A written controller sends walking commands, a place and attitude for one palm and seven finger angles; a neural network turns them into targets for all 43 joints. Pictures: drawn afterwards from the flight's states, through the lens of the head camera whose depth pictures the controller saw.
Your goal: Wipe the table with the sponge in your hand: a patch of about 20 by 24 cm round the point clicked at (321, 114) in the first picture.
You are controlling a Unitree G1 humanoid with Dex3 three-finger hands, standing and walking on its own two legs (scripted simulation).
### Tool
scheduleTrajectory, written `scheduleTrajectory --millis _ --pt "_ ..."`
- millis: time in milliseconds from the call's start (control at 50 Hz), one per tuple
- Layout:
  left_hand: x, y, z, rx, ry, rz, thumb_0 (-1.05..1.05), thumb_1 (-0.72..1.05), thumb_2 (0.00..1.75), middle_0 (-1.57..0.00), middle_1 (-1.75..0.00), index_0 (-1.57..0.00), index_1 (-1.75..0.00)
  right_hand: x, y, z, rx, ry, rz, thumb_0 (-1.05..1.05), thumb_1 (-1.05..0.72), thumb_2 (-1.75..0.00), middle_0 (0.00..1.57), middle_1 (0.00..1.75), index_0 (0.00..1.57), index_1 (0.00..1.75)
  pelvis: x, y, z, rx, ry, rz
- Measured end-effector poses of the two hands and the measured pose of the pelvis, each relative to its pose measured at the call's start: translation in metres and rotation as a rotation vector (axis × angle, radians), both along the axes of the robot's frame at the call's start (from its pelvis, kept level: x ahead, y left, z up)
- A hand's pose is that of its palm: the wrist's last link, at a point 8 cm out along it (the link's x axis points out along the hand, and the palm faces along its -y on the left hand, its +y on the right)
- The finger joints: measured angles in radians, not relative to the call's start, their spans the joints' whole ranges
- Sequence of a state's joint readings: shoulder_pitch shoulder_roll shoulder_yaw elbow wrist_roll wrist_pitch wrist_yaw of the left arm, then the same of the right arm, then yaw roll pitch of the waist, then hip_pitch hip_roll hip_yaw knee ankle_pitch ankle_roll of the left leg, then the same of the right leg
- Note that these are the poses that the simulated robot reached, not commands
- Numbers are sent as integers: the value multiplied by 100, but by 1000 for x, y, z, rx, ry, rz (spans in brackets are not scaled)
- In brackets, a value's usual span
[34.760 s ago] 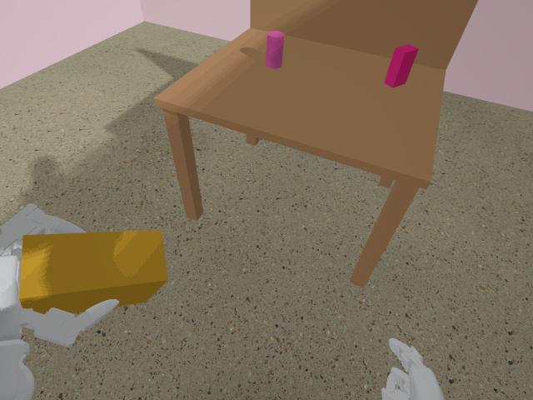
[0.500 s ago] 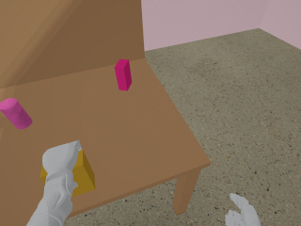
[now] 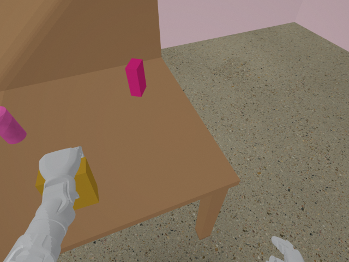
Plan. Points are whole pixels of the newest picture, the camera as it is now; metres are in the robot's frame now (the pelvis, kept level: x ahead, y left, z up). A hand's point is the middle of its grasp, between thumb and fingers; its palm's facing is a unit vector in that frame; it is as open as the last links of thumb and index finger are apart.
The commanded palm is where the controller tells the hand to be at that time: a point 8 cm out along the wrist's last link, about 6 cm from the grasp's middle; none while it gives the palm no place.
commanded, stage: wipe forward along the first lane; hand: left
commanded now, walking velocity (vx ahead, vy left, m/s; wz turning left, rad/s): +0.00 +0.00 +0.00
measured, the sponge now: (73, 191) +0.30 +0.31 -0.07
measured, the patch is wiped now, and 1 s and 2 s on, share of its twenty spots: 0.05 0.10 0.15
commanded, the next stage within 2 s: slide across to the middle lane in 1.22 s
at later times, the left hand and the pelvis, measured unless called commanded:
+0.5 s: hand (67, 158) +0.37 +0.33 -0.01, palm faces -0.15 +0.00 -0.99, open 10.2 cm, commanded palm +0.35 +0.32 +0.02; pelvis +0.00 +0.01 -0.01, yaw +0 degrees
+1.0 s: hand (66, 143) +0.41 +0.36 -0.01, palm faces -0.15 +0.01 -0.99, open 10.2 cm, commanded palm +0.40 +0.34 +0.02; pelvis +0.00 +0.02 -0.02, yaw -1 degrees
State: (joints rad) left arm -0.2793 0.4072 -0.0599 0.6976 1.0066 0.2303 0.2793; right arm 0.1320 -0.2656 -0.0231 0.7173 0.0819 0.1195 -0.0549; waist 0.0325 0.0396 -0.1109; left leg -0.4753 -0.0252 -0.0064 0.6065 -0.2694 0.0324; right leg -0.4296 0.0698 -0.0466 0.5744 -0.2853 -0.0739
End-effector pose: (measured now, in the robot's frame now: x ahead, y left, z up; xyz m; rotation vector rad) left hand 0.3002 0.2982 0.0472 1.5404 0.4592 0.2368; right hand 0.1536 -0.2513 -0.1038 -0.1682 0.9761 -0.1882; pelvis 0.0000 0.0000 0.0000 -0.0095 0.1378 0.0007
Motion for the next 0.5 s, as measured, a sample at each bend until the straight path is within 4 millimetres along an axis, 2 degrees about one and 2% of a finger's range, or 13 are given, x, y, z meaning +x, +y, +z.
scheduleTrajectory --millis 280,500 --pt "34 13 -3 31 6 -14 1 -52 104 -72 -133 -74 -132 -53 -10 -20 -13 138 -65 1 -90 -90 20 30 20 30 -4 2 -8 -10 68 -2" --pt "55 27 -2 28 9 -5 1 -52 104 -72 -133 -74 -132 -73 -10 -22 -21 182 -94 0 -90 -90 20 30 20 30 -5 5 -11 -20 98 -4"
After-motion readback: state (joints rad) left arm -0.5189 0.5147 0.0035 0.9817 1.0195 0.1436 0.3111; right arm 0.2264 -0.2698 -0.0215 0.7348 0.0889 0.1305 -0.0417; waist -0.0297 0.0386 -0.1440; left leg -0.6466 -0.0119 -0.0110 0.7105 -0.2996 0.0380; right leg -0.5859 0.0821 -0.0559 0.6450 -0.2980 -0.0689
